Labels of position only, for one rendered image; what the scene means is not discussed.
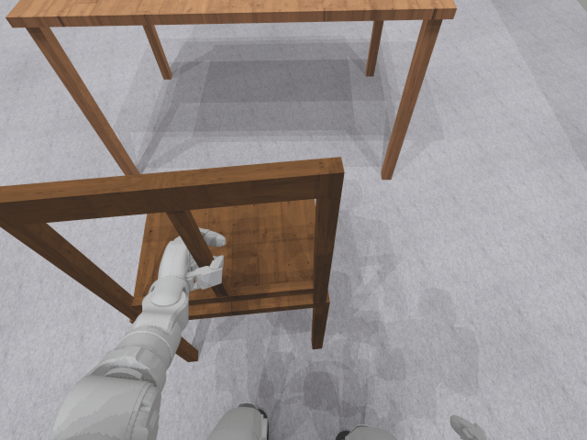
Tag robot left thigh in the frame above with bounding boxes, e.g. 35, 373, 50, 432
206, 407, 268, 440

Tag robot left forearm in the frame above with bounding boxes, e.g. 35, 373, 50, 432
50, 277, 189, 440

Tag left robot upper arm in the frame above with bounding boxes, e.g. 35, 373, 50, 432
53, 375, 161, 440

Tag table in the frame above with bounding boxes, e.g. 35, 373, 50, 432
6, 0, 457, 180

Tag chair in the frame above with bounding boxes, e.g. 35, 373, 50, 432
0, 157, 345, 362

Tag right robot shin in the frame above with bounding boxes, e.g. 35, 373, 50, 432
347, 424, 370, 436

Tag left robot hand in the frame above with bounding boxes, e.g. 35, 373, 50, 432
158, 227, 226, 292

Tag right robot hand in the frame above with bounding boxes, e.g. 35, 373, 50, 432
450, 415, 487, 440

